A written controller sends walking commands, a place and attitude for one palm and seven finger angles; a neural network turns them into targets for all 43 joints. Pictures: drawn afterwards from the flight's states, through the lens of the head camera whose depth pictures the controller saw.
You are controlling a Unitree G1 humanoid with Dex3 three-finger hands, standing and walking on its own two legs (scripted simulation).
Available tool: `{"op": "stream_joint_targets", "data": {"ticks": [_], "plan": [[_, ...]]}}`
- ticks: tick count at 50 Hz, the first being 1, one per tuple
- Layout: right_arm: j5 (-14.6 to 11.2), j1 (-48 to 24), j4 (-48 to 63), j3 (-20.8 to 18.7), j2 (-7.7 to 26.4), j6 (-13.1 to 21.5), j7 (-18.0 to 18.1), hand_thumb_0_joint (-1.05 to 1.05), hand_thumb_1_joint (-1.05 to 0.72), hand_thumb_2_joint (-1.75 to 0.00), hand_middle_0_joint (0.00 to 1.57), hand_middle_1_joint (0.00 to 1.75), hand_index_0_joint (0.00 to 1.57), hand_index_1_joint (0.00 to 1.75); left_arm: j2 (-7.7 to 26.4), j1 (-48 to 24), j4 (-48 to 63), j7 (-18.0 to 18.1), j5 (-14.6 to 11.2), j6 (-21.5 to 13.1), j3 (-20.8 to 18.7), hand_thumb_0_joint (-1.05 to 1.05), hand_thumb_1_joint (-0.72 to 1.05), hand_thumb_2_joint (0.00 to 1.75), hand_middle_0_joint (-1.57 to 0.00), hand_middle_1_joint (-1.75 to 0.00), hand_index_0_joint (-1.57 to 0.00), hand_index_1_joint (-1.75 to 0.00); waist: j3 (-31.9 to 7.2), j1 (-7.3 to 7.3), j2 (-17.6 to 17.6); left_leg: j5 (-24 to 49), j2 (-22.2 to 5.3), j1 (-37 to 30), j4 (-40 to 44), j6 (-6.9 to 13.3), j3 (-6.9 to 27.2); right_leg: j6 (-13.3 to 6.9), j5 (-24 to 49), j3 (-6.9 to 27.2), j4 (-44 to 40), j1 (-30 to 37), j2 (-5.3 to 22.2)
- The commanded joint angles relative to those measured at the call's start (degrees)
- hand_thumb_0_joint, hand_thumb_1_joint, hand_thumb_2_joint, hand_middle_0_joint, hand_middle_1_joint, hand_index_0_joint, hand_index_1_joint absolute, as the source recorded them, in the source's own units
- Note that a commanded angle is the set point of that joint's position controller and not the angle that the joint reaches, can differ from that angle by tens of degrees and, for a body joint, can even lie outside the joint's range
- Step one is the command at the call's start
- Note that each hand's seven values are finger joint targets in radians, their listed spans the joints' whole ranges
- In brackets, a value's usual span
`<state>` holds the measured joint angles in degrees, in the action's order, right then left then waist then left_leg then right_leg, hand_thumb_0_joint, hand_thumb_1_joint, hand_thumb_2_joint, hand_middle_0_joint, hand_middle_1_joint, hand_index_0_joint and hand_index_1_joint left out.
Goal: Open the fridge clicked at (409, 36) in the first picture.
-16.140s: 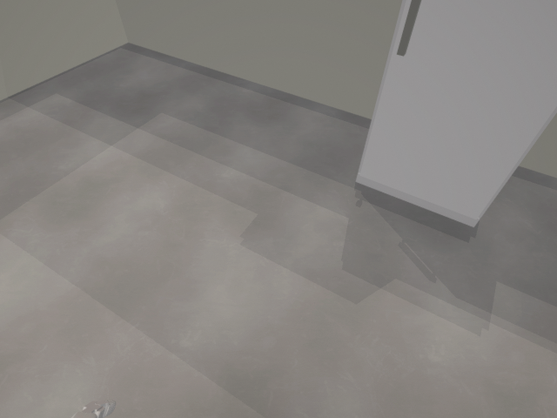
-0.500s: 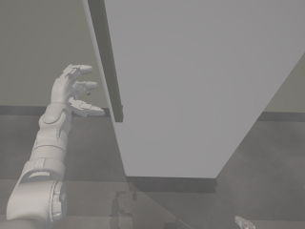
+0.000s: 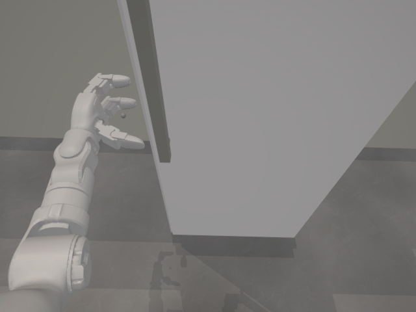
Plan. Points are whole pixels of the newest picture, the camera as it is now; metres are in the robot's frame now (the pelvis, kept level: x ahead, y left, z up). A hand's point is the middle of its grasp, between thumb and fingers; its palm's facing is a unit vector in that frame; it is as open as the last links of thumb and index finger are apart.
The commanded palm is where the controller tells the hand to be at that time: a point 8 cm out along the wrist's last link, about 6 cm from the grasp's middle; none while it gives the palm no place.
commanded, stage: feel for the door with the fingertips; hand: left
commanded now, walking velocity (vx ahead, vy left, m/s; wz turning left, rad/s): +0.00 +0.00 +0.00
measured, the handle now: (153, 71) +0.49 +0.11 +0.21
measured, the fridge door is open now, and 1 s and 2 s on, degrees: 0 0 0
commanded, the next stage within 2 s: slide the fingers in behind the handle in 0.78 s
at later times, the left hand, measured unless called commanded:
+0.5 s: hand (137, 113) +0.45 +0.14 +0.14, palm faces +0.00 -1.00 +0.00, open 13.8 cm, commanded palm +0.43 +0.19 +0.14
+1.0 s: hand (138, 111) +0.46 +0.14 +0.14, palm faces +0.00 -1.00 +0.00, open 13.5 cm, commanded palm +0.44 +0.19 +0.14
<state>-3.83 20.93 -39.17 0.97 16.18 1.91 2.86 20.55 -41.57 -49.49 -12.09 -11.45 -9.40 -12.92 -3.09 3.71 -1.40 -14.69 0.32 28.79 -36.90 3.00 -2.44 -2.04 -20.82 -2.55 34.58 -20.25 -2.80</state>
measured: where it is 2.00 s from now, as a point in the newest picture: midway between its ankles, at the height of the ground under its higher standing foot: outside the picture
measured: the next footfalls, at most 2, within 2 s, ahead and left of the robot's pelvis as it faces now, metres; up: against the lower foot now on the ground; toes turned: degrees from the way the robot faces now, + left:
none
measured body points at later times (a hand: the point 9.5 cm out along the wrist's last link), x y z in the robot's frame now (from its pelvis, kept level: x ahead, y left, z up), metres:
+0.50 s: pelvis +0.00 -0.01 +0.00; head +0.03 -0.01 +0.45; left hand +0.45 +0.20 +0.15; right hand +0.08 -0.27 -0.11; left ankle +0.04 +0.08 -0.72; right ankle -0.04 -0.10 -0.72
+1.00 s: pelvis -0.01 -0.02 +0.00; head +0.03 -0.02 +0.45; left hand +0.45 +0.20 +0.15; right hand +0.05 -0.28 -0.12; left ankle +0.04 +0.08 -0.72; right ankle -0.04 -0.10 -0.72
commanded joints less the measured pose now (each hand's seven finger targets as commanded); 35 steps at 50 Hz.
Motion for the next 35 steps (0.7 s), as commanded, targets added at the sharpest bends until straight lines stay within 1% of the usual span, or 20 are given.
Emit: {"op": "stream_joint_targets", "data": {"ticks": [1, 2, 3, 7, 8, 10, 11, 12, 13, 14, 17, 21, 23, 26, 27, 28, 30, 32, 34, 35], "plan": [[0.1, -0.3, 6.7, -3.4, 8.2, 2.7, -0.3, 0.00, -0.90, -0.90, 0.20, 0.30, 0.20, 0.30, 5.7, -25.1, 13.6, 1.0, -0.8, -0.7, 0.9, 0.00, -0.50, 0.30, -0.30, -1.20, -0.30, -1.20, -19.2, 0.49, -2.3, 13.6, -1.9, -25.6, 2.8, -0.8, 6.4, 0.2, 15.2, 0.5, -4.6, -8.4, 0.0], [0.1, -0.4, 6.8, -3.3, 8.1, 2.6, -0.5, 0.00, -0.90, -0.90, 0.20, 0.30, 0.20, 0.30, 5.2, -24.4, 13.2, 1.8, -0.7, -0.1, 1.0, 0.00, -0.50, 0.30, -0.30, -1.20, -0.30, -1.20, -18.1, 0.17, -1.9, 13.1, -2.0, -24.9, 3.1, -0.9, 6.5, 0.2, 14.6, 0.4, -4.7, -8.6, 0.0], [0.3, 0.1, 6.9, -3.4, 8.1, 2.6, -0.6, 0.00, -0.90, -0.90, 0.20, 0.30, 0.20, 0.30, 5.4, -24.4, 13.5, 2.9, -0.7, -0.2, 0.2, 0.00, -0.50, 0.30, -0.30, -1.20, -0.30, -1.20, -17.9, 0.34, 0.7, 14.2, -1.9, -24.4, 2.9, -0.6, 6.4, 0.3, 15.5, 0.2, -4.8, -7.5, 0.0], [0.8, -0.6, 7.4, -3.2, 7.7, 2.5, -0.9, 0.00, -0.90, -0.90, 0.20, 0.30, 0.20, 0.30, 7.3, -25.6, 15.4, 6.5, 0.5, -0.4, -2.5, 0.00, -0.50, 0.30, -0.30, -1.20, -0.30, -1.20, -17.2, -0.28, 3.6, 12.1, -1.8, -21.8, 3.5, -0.4, 5.5, 0.6, 15.5, 0.9, -4.8, -6.0, 0.0], [1.0, -0.3, 7.4, -3.1, 7.8, 2.4, -0.8, 0.00, -0.90, -0.90, 0.20, 0.30, 0.20, 0.30, 9.4, -25.1, 15.6, 7.6, 1.0, -1.1, -4.2, 0.00, -0.50, 0.30, -0.30, -1.20, -0.30, -1.20, -17.3, -0.70, 4.1, 12.6, -1.6, -20.9, 3.2, -0.2, 4.9, 0.7, 16.4, 1.3, -4.8, -4.4, 0.2], [1.2, -0.8, 7.9, -3.1, 7.1, 2.5, -1.2, 0.00, -0.90, -0.90, 0.20, 0.30, 0.20, 0.30, 8.5, -25.0, 19.3, 8.6, 2.3, -2.4, -3.5, 0.00, -0.50, 0.30, -0.30, -1.20, -0.30, -1.20, -20.1, -1.46, 0.2, 15.8, -1.7, -23.6, 2.8, -0.6, 4.8, 0.4, 18.9, 1.4, -3.6, -4.1, 0.1], [1.2, -1.0, 7.9, -3.1, 6.9, 2.5, -1.2, 0.00, -0.90, -0.90, 0.20, 0.30, 0.20, 0.30, 7.0, -25.8, 20.5, 8.8, 2.8, -3.0, -1.9, 0.00, -0.50, 0.30, -0.30, -1.20, -0.30, -1.20, -20.8, -0.89, -0.7, 17.0, -1.8, -25.0, 2.5, -0.8, 4.9, 0.4, 19.6, 1.4, -3.4, -4.7, 0.1], [1.4, -0.9, 7.8, -3.1, 6.8, 2.5, -1.3, 0.00, -0.90, -0.90, 0.20, 0.30, 0.20, 0.30, 7.5, -26.0, 20.7, 9.0, 3.1, -3.2, -2.5, 0.00, -0.50, 0.30, -0.30, -1.20, -0.30, -1.20, -21.3, -1.25, -2.1, 17.6, -1.8, -25.6, 2.1, -0.9, 4.8, 0.4, 20.0, 1.5, -3.2, -4.9, 0.1], [1.4, -0.4, 7.7, -3.1, 7.1, 2.3, -1.2, 0.00, -0.90, -0.90, 0.20, 0.30, 0.20, 0.30, 8.1, -24.8, 19.6, 9.0, 3.2, -3.3, -2.7, 0.00, -0.50, 0.30, -0.30, -1.20, -0.30, -1.20, -21.1, -0.75, 0.2, 17.8, -1.7, -24.7, 1.8, -0.6, 4.6, 0.6, 20.6, 1.5, -3.5, -3.8, 0.1], [1.2, -0.9, 7.5, -3.0, 7.1, 2.0, -1.1, 0.00, -0.90, -0.90, 0.20, 0.30, 0.20, 0.30, 9.6, -24.5, 18.4, 8.8, 3.5, -2.9, -3.7, 0.00, -0.50, 0.30, -0.30, -1.20, -0.30, -1.20, -19.5, -0.96, -0.4, 16.6, -1.7, -23.7, 2.1, -0.7, 4.4, 0.5, 20.4, 1.8, -3.7, -4.0, 0.1], [0.9, -1.1, 7.2, -2.7, 7.0, 1.4, -0.4, 0.00, -0.90, -0.90, 0.20, 0.30, 0.20, 0.30, 7.9, -27.7, 13.3, 7.2, 2.9, -0.7, -1.4, 0.00, -0.50, 0.30, -0.30, -1.20, -0.30, -1.20, -15.1, 0.79, 2.0, 11.6, -1.3, -20.1, 3.0, -0.2, 3.7, 0.9, 18.6, 2.1, -5.3, -4.4, 0.3], [0.5, -1.0, 7.2, -2.9, 7.2, 1.3, 0.1, 0.00, -0.90, -0.90, 0.20, 0.30, 0.20, 0.30, 7.9, -28.4, 12.1, 4.9, 1.3, 0.1, -1.7, 0.00, -0.50, 0.30, -0.30, -1.20, -0.30, -1.20, -18.1, 0.70, 0.8, 13.9, -1.0, -22.0, 2.2, -0.1, 3.6, 0.8, 21.4, 2.4, -5.5, -3.5, 0.5], [0.4, -0.6, 7.0, -2.8, 6.9, 1.4, 0.2, 0.00, -0.90, -0.90, 0.20, 0.30, 0.20, 0.30, 5.1, -30.9, 12.2, 4.0, 0.4, -0.6, 1.0, 0.00, -0.50, 0.30, -0.30, -1.20, -0.30, -1.20, -17.6, 1.75, 1.2, 13.8, -0.9, -22.1, 2.2, -0.1, 3.9, 0.8, 21.0, 2.2, -5.5, -3.9, 0.5], [0.6, -0.2, 6.4, -3.0, 7.2, 1.7, -0.1, 0.00, -0.90, -0.90, 0.20, 0.30, 0.20, 0.30, 6.7, -31.0, 12.1, 4.1, 0.4, -1.8, -0.7, 0.00, -0.50, 0.30, -0.30, -1.20, -0.30, -1.20, -19.7, 1.08, 0.5, 15.3, -0.9, -23.2, 1.7, -0.2, 4.4, 0.7, 21.8, 2.2, -4.9, -4.4, 0.4], [0.6, -0.2, 6.2, -3.0, 7.2, 1.9, -0.2, 0.00, -0.90, -0.90, 0.20, 0.30, 0.20, 0.30, 5.9, -32.1, 12.7, 4.1, 0.5, -2.3, 0.5, 0.00, -0.50, 0.30, -0.30, -1.20, -0.30, -1.20, -20.0, 1.47, -0.7, 15.5, -0.9, -23.7, 1.7, -0.2, 4.4, 0.7, 21.8, 2.2, -4.7, -5.0, 0.5], [0.6, 0.3, 6.3, -3.1, 7.1, 1.9, -0.3, 0.00, -0.90, -0.90, 0.20, 0.30, 0.20, 0.30, 5.6, -30.9, 11.9, 4.4, 0.5, -2.7, 0.4, 0.00, -0.50, 0.30, -0.30, -1.20, -0.30, -1.20, -20.0, 1.38, 1.1, 15.4, -0.8, -23.1, 1.3, 0.0, 4.3, 0.9, 21.8, 2.1, -4.7, -4.4, 0.4], [0.6, 0.3, 5.7, -3.1, 7.4, 1.8, -0.4, 0.00, -0.90, -0.90, 0.20, 0.30, 0.20, 0.30, 7.4, -31.9, 10.2, 4.8, 1.0, -3.1, -0.6, 0.00, -0.50, 0.30, -0.30, -1.20, -0.30, -1.20, -18.7, 1.45, 1.3, 13.3, -0.7, -21.3, 1.6, 0.0, 4.2, 1.0, 20.9, 2.5, -4.9, -4.9, 0.5], [0.6, 0.0, 5.7, -3.1, 7.4, 1.8, -0.5, 0.00, -0.90, -0.90, 0.20, 0.30, 0.20, 0.30, 6.7, -33.9, 10.3, 4.7, 1.1, -3.5, 0.4, 0.00, -0.50, 0.30, -0.30, -1.20, -0.30, -1.20, -18.2, 1.89, 0.6, 11.7, -0.6, -20.9, 1.7, 0.0, 4.0, 1.1, 19.9, 2.7, -5.2, -5.3, 0.6], [0.8, 0.4, 5.4, -3.1, 7.6, 1.7, -0.4, 0.00, -0.90, -0.90, 0.20, 0.30, 0.20, 0.30, 9.6, -34.6, 9.8, 5.2, 1.5, -4.3, -1.9, 0.00, -0.50, 0.30, -0.30, -1.20, -0.30, -1.20, -19.5, 1.47, 1.5, 12.4, -0.5, -20.5, 1.6, 0.2, 4.0, 1.1, 21.1, 3.0, -4.9, -4.0, 0.7], [0.6, 0.3, 5.5, -3.1, 7.5, 1.7, -0.4, 0.00, -0.90, -0.90, 0.20, 0.30, 0.20, 0.30, 9.0, -33.6, 8.9, 4.9, 1.5, -4.2, -1.4, 0.00, -0.50, 0.30, -0.30, -1.20, -0.30, -1.20, -18.9, 1.39, 1.2, 11.9, -0.3, -19.8, 1.5, 0.3, 3.5, 1.3, 21.5, 3.3, -5.1, -3.8, 0.8]]}}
